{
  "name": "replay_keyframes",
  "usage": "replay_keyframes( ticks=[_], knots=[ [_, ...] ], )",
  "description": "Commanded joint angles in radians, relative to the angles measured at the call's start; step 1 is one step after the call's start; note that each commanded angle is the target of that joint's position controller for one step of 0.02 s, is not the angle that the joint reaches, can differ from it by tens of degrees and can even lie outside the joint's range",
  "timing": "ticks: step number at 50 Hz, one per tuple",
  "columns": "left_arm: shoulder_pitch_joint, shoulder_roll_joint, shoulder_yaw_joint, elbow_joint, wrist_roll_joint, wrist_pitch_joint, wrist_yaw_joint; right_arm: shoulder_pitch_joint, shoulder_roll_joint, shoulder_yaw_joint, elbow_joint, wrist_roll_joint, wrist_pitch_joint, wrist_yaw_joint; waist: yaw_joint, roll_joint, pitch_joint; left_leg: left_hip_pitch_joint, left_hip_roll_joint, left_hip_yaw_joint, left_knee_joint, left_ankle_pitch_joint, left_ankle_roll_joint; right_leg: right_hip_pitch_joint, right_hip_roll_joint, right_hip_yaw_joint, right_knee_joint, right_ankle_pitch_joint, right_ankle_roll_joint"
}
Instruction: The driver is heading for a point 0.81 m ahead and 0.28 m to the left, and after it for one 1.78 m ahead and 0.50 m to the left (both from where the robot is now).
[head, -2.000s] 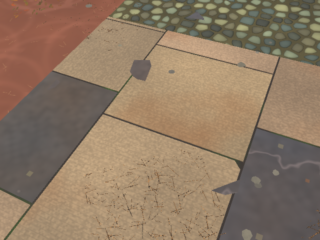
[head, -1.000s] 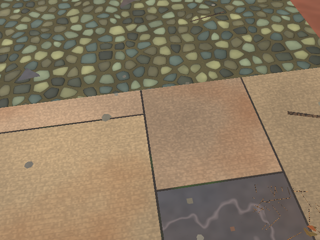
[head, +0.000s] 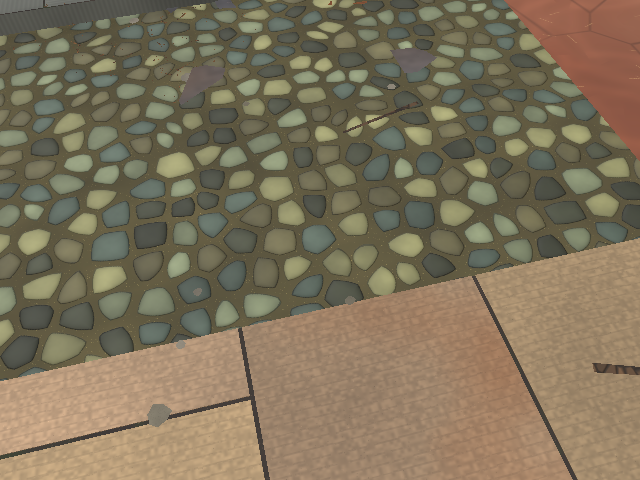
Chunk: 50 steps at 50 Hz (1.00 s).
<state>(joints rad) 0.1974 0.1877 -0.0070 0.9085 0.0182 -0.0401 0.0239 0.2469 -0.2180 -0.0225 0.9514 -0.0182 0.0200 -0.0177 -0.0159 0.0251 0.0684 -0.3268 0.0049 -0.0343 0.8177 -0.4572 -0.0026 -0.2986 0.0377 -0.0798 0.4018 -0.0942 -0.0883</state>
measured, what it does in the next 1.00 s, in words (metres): walks ahead, turning left: left foot, then right foot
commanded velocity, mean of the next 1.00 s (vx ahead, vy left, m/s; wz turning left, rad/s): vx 0.17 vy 0.00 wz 0.43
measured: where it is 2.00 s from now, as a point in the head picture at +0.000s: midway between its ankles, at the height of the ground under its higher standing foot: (171, 417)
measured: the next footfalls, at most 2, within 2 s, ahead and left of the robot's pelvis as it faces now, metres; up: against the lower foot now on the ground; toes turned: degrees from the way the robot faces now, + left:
left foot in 0.22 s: +0.02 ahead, +0.11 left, +0.00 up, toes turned +8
right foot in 0.70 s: +0.08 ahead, -0.08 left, +0.00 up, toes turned +26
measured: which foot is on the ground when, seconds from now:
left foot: up 0.00-0.20, down 0.22-0.68, up 0.70-1.00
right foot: down 0.00-0.22, up 0.24-0.68, down 0.70-1.00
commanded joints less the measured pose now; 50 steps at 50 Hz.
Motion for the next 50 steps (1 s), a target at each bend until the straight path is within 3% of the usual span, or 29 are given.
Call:
replay_keyframes(
  ticks=[1,4,7,10,11,12,13,14,15,16,17,18,20,24,25,27,30,32,33,34,35,36,37,38,40,42,46,50],
  knots=[
    [-0.003,0.173,0.046,-0.043,0.001,0.002,0.010,0.106,-0.072,-0.017,-0.002,-0.001,0.022,-0.007,-0.012,-0.144,-0.129,0.079,-0.001,0.039,-0.022,0.043,0.003,0.022,-0.264,0.185,-0.159,0.071,-0.119],
    [0.004,0.190,0.064,-0.043,0.001,0.032,0.020,0.053,-0.082,-0.024,-0.032,-0.004,0.025,-0.001,0.004,-0.137,-0.098,0.026,0.009,0.059,-0.001,0.026,0.019,-0.003,-0.296,0.200,-0.181,-0.141,-0.135],
    [0.001,0.192,0.075,-0.041,0.003,0.050,0.031,0.049,-0.064,-0.024,-0.047,-0.003,0.022,0.003,0.007,-0.116,-0.090,0.027,0.010,0.080,-0.045,0.017,0.038,-0.002,-0.320,0.190,-0.158,-0.165,-0.139],
    [-0.032,0.202,0.086,-0.043,-0.007,0.063,0.037,0.115,-0.060,-0.026,-0.040,-0.006,0.013,0.007,-0.028,-0.087,-0.085,0.149,-0.006,0.085,-0.276,0.126,0.083,-0.059,-0.298,0.122,-0.063,-0.172,-0.073],
    [-0.009,0.186,0.087,-0.037,-0.004,0.069,0.035,0.124,-0.093,-0.034,-0.047,-0.013,0.007,0.009,-0.028,0.005,-0.056,0.164,0.046,-0.037,-0.438,0.149,0.109,-0.104,-0.252,0.067,0.052,-0.228,-0.014],
    [0.011,0.113,0.073,-0.070,-0.008,0.075,0.029,0.101,-0.209,-0.061,-0.085,-0.017,0.002,0.003,-0.002,0.250,-0.038,0.171,0.308,-0.437,-0.609,0.162,0.187,-0.265,-0.091,-0.061,0.307,-0.395,0.081],
    [-0.088,0.133,0.075,-0.104,0.000,0.085,0.037,0.122,-0.261,-0.078,-0.076,-0.017,0.005,-0.002,-0.040,0.230,0.045,0.037,0.380,-0.521,-0.650,0.310,0.274,-0.296,-0.004,0.025,0.470,-0.472,0.091],
    [-0.081,0.132,0.076,-0.101,-0.005,0.090,0.031,0.101,-0.222,-0.073,-0.075,-0.012,0.005,-0.009,0.000,0.125,0.044,0.017,0.314,-0.424,-0.617,0.338,0.276,-0.262,-0.031,0.091,0.565,-0.403,0.094],
    [-0.057,0.138,0.080,-0.087,-0.009,0.088,0.023,0.040,-0.194,-0.069,-0.089,0.000,0.006,-0.010,0.031,0.074,0.037,0.021,0.242,-0.339,-0.593,0.338,0.243,-0.256,-0.032,0.106,0.587,-0.327,0.094],
    [-0.036,0.150,0.086,-0.074,-0.005,0.083,0.019,-0.014,-0.190,-0.070,-0.112,0.000,0.008,-0.008,0.049,0.068,0.010,0.063,0.194,-0.294,-0.574,0.368,0.216,-0.263,-0.028,0.107,0.602,-0.284,0.094],
    [-0.017,0.162,0.090,-0.063,0.008,0.080,0.014,-0.027,-0.177,-0.069,-0.125,0.005,0.006,-0.006,0.046,0.079,-0.023,0.110,0.173,-0.267,-0.548,0.473,0.217,-0.267,-0.024,0.102,0.632,-0.265,0.099],
    [-0.009,0.162,0.092,-0.060,0.011,0.077,0.010,-0.014,-0.164,-0.067,-0.129,0.008,0.003,-0.003,0.040,0.067,-0.064,0.154,0.164,-0.257,-0.525,0.563,0.223,-0.262,-0.021,0.102,0.654,-0.263,0.107],
    [-0.029,0.149,0.089,-0.075,0.001,0.076,0.011,0.032,-0.169,-0.073,-0.122,0.012,-0.003,0.000,0.021,0.055,-0.094,0.229,0.167,-0.266,-0.497,0.637,0.233,-0.286,-0.027,0.108,0.640,-0.267,0.121],
    [-0.082,0.147,0.082,-0.110,-0.008,0.077,0.020,0.091,-0.191,-0.086,-0.117,0.007,0.002,-0.006,-0.024,0.099,-0.099,0.306,0.174,-0.333,-0.478,0.625,0.251,-0.302,-0.028,0.120,0.514,-0.304,0.136],
    [-0.082,0.152,0.080,-0.116,-0.006,0.074,0.016,0.106,-0.197,-0.090,-0.117,0.007,0.004,-0.005,-0.033,0.099,-0.123,0.308,0.170,-0.357,-0.495,0.487,0.259,-0.281,-0.028,0.119,0.481,-0.316,0.135],
    [-0.112,0.157,0.077,-0.135,0.000,0.067,0.005,0.102,-0.206,-0.096,-0.124,0.000,0.010,0.001,-0.050,0.111,-0.109,0.266,0.155,-0.421,-0.551,0.128,0.273,-0.247,-0.022,0.118,0.414,-0.340,0.128],
    [-0.116,0.162,0.073,-0.155,-0.001,0.048,-0.004,0.063,-0.225,-0.106,-0.142,-0.010,0.010,0.016,-0.039,0.119,-0.073,0.178,0.142,-0.494,-0.578,-0.057,0.275,-0.157,0.001,0.121,0.305,-0.375,0.107],
    [-0.054,0.157,0.070,-0.150,-0.010,0.030,0.000,0.008,-0.231,-0.111,-0.159,-0.009,0.007,0.026,0.007,0.103,-0.070,0.075,0.116,-0.505,-0.559,-0.068,0.250,-0.002,0.022,0.121,0.180,-0.362,0.080],
    [0.028,0.145,0.068,-0.128,-0.015,0.021,0.005,-0.054,-0.226,-0.111,-0.176,-0.002,0.007,0.027,0.067,0.083,-0.064,-0.032,0.070,-0.475,-0.526,-0.087,0.210,0.156,0.027,0.110,0.038,-0.281,0.063],
    [0.122,0.162,0.074,-0.102,-0.015,0.013,0.017,-0.097,-0.201,-0.107,-0.193,0.003,0.004,0.023,0.123,0.036,-0.056,-0.185,0.000,-0.416,-0.446,-0.146,0.150,0.346,-0.001,0.121,-0.089,-0.211,0.049],
    [0.197,0.260,0.094,-0.090,-0.002,0.005,0.032,-0.079,-0.118,-0.088,-0.210,0.011,-0.006,0.020,0.128,-0.169,-0.079,-0.348,-0.109,-0.243,-0.169,-0.198,0.083,0.489,-0.228,0.360,-0.210,-0.444,0.020],
    [0.166,0.362,0.113,-0.112,0.016,0.005,0.034,-0.081,-0.094,-0.074,-0.232,0.005,-0.018,0.017,0.108,-0.247,-0.059,-0.482,-0.196,-0.123,0.036,-0.112,0.061,0.433,-0.447,0.719,-0.324,-0.684,-0.058],
    [0.108,0.320,0.110,-0.112,0.026,0.004,0.032,-0.114,-0.165,-0.083,-0.240,-0.019,-0.024,0.024,0.061,-0.137,0.026,-0.482,-0.073,-0.137,0.131,-0.002,0.065,0.310,-0.453,0.693,-0.314,-0.704,-0.095],
    [0.060,0.240,0.091,-0.123,0.012,-0.003,0.023,-0.088,-0.177,-0.088,-0.216,-0.018,-0.029,0.039,0.031,-0.099,0.056,-0.449,-0.054,-0.139,0.154,0.075,0.058,0.266,-0.384,0.600,-0.313,-0.642,-0.081],
    [0.043,0.189,0.076,-0.123,0.004,-0.023,0.010,-0.019,-0.157,-0.084,-0.172,-0.026,-0.032,0.061,0.008,-0.139,0.045,-0.402,-0.049,-0.108,0.204,0.175,0.032,0.263,-0.275,0.402,-0.316,-0.423,-0.046],
    [0.113,0.173,0.073,-0.091,0.007,-0.042,-0.003,-0.038,-0.136,-0.075,-0.173,-0.026,-0.032,0.072,0.027,-0.139,0.032,-0.411,-0.046,-0.097,0.233,0.231,0.026,0.284,-0.242,0.304,-0.303,-0.249,-0.050],
    [0.213,0.172,0.075,-0.040,0.002,-0.056,-0.021,-0.167,-0.120,-0.060,-0.211,-0.024,-0.034,0.077,0.067,-0.134,0.044,-0.473,-0.034,-0.063,0.136,0.288,0.008,0.344,-0.241,0.222,-0.288,-0.021,-0.071],
    [0.259,0.173,0.071,-0.001,-0.002,-0.057,-0.023,-0.315,-0.078,-0.028,-0.261,-0.027,-0.042,0.090,0.093,-0.147,0.046,-0.357,0.007,0.087,-0.094,0.330,0.007,0.317,-0.232,0.143,-0.268,0.205,-0.076]
  ],
)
